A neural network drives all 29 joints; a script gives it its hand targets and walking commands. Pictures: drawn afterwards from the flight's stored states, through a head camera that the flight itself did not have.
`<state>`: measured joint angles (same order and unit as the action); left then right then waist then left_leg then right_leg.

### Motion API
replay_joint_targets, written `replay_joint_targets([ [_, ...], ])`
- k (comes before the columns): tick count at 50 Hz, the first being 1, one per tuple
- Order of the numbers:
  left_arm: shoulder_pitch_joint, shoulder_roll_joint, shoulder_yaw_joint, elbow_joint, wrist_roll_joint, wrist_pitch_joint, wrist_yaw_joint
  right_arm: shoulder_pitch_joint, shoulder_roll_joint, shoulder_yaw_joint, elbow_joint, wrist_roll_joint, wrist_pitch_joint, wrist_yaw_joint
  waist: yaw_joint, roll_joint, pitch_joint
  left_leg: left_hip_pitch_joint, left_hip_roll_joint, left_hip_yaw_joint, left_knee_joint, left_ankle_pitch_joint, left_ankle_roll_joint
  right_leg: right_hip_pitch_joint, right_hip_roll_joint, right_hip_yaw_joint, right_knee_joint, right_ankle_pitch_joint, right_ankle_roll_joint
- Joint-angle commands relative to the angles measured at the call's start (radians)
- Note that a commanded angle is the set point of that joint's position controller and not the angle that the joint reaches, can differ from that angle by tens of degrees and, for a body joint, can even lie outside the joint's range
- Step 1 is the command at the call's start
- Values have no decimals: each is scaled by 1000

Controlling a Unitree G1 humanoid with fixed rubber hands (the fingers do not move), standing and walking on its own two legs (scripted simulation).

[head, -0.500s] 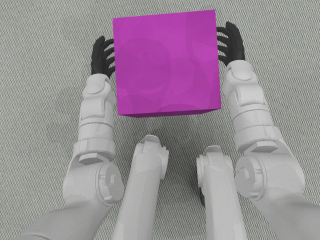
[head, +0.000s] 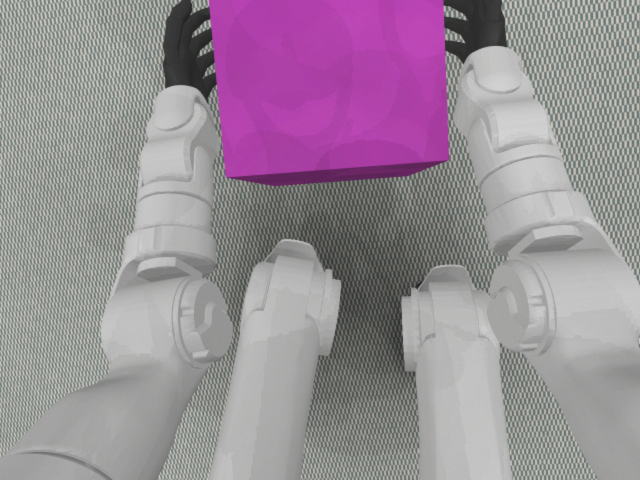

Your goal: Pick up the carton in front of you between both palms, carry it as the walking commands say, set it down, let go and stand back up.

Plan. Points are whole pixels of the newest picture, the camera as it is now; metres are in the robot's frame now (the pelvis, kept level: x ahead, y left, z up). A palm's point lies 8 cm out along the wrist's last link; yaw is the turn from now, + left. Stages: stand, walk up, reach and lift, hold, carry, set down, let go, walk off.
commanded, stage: set down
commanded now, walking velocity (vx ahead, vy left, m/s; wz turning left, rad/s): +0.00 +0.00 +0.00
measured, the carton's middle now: (332, 94) +0.49 +0.10 -0.23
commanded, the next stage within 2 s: none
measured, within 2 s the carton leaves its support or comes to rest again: rests again in 1.04 s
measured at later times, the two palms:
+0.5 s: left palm (205, 102) +0.46 +0.24 -0.18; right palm (480, 59) +0.53 -0.06 -0.17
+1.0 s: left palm (207, 102) +0.46 +0.24 -0.19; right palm (484, 58) +0.54 -0.06 -0.18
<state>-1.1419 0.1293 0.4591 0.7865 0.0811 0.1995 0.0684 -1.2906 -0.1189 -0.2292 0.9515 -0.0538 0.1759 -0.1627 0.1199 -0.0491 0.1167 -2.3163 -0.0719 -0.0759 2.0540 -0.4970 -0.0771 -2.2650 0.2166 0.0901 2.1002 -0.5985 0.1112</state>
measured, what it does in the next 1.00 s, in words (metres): stands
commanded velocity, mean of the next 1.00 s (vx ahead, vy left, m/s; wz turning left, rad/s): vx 0.00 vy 0.00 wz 0.00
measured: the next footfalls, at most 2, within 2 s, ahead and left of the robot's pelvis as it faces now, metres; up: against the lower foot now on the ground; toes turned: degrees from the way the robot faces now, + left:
none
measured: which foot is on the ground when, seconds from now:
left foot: down 0.00-1.00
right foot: down 0.00-1.00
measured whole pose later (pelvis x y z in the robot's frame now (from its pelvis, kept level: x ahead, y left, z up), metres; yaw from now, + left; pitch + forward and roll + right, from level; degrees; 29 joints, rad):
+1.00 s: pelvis -0.01 -0.01 -0.02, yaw +1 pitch +38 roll +1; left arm -1.27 0.21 0.48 1.07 0.12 0.06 -0.03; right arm -1.42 -0.21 -0.18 1.19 -0.04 0.08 -0.07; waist 0.13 -0.07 0.26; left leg -2.29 -0.02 -0.07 2.13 -0.50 -0.08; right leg -2.26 0.16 0.03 2.19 -0.59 0.04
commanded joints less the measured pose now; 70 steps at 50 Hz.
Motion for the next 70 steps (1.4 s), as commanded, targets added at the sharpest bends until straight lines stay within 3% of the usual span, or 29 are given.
replay_joint_targets([
  [1,-587,-783,-433,-31,-78,-20,-273,-509,937,356,-61,65,-29,228,95,-90,-1113,680,-31,171,-132,374,29,387,1,-182,-173,251,-73],
  [11,-603,-707,-362,7,-40,-43,-289,-485,856,275,23,30,-49,226,80,-74,-972,539,-21,174,-105,321,38,356,1,-151,-169,255,-87],
  [27,-623,-591,-325,71,-31,-86,-261,-505,765,262,93,55,-80,250,90,-65,-847,524,-8,147,-76,328,54,287,-5,-140,-130,246,-95],
  [43,-533,-407,-186,218,37,-100,-241,-461,543,163,201,1,-89,251,67,-72,-643,395,6,125,-70,191,70,239,-28,-124,-131,132,-113],
  [47,-493,-302,-145,245,39,-124,-215,-459,423,166,193,11,-98,226,80,-65,-662,414,23,132,-60,187,60,283,-40,-120,-128,126,-103],
  [49,-399,-101,-71,288,35,-155,-166,-416,220,152,190,31,-110,180,91,-55,-673,442,39,139,-58,190,51,316,-55,-121,-130,118,-86],
  [51,-265,268,5,327,9,-204,-65,-304,-172,126,185,71,-135,88,94,-22,-687,484,61,148,-65,195,34,347,-83,-111,-131,125,-65],
  [53,-273,352,-32,334,-65,-242,-16,-305,-250,157,179,123,-145,48,96,-10,-718,509,73,136,-71,223,28,352,-104,-98,-126,149,-55],
  [58,-329,352,-169,300,-248,-285,-23,-348,-235,249,61,220,-169,52,74,-51,-831,535,91,106,-49,344,39,409,-130,-87,-94,250,-56],
  [61,-328,361,-212,254,-309,-283,-29,-349,-243,267,-25,246,-166,51,67,-60,-941,595,95,104,-44,395,38,482,-140,-97,-78,282,-55],
  [66,-236,403,-210,151,-338,-253,-17,-263,-287,234,-142,222,-133,34,64,-53,-1157,768,81,123,-70,414,32,593,-136,-136,-85,251,-61],
  [70,-172,383,-193,1,-308,-203,-2,-208,-275,199,-248,197,-90,24,64,-22,-1299,934,53,150,-135,374,33,621,-114,-182,-136,180,-72],
])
